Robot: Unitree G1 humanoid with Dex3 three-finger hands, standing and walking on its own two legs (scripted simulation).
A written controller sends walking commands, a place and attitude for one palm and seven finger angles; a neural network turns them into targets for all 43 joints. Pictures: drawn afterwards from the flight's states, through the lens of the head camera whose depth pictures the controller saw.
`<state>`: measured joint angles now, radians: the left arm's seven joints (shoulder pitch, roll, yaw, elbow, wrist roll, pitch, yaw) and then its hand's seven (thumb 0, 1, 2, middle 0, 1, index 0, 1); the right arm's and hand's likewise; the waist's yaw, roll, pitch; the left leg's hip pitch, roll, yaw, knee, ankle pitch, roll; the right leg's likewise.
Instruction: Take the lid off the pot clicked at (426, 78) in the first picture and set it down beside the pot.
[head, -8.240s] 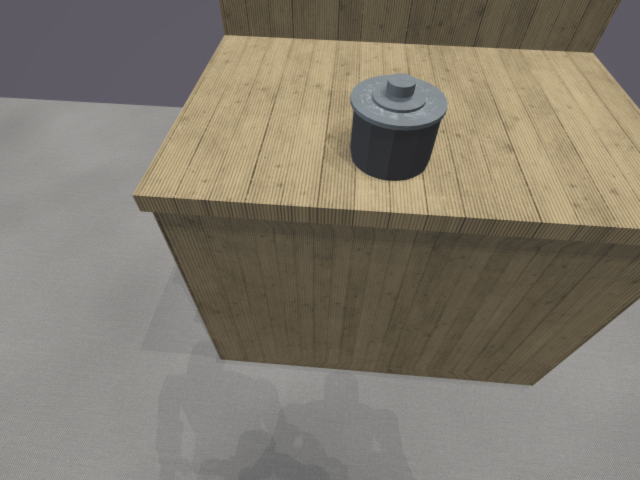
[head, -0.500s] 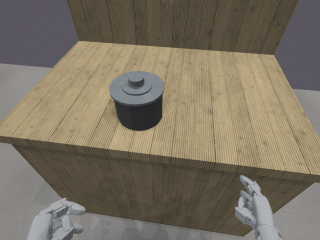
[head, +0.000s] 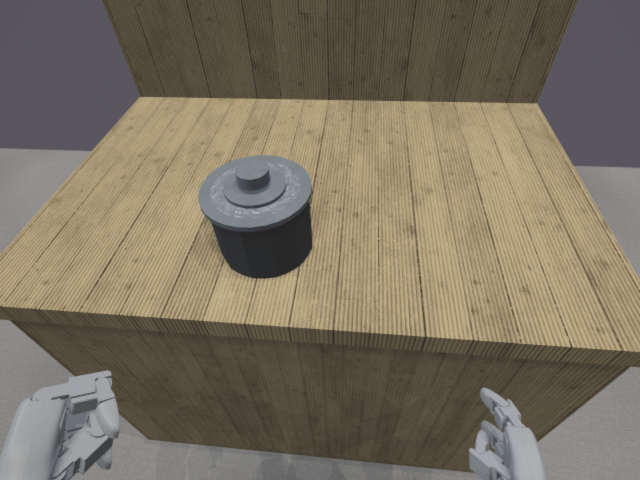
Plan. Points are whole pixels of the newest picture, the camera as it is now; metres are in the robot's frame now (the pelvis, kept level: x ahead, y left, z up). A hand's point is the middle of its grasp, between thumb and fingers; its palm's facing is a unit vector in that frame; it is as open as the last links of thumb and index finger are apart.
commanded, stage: raise the hand higher, near the body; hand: left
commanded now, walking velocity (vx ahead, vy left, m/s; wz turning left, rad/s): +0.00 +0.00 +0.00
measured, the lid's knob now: (252, 174) +0.47 +0.15 +0.15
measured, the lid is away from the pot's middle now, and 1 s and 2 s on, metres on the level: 0.00 0.00 0.00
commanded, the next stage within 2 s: reach forward and open the fingers in 0.50 s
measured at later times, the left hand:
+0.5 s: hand (88, 385) +0.16 +0.23 +0.14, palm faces +0.34 -0.83 -0.44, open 3.1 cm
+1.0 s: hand (50, 370) +0.17 +0.27 +0.15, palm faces -0.15 +0.00 -0.99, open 3.3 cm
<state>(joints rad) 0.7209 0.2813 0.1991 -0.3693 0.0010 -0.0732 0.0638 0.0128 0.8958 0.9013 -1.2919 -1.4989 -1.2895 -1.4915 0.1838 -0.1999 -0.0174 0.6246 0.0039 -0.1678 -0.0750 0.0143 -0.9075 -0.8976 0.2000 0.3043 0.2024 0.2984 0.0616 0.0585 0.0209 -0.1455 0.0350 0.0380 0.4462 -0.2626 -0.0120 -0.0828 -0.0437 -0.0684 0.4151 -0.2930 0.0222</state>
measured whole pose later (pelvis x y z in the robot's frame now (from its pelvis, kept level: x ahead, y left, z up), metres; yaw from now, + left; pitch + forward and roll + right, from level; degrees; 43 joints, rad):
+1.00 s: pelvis -0.03 +0.00 +0.00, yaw +1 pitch +0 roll +0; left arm 0.35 0.72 0.17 -0.43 0.68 0.10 -0.25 0.00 0.51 1.14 -1.19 -1.09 -1.19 -1.08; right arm 0.11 -0.30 0.01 0.56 0.04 0.03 -0.03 0.01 -0.91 -0.90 0.20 0.30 0.20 0.30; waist 0.09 0.16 -0.01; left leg -0.25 0.02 0.01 0.46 -0.21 0.00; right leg -0.19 -0.06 -0.09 0.45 -0.26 0.02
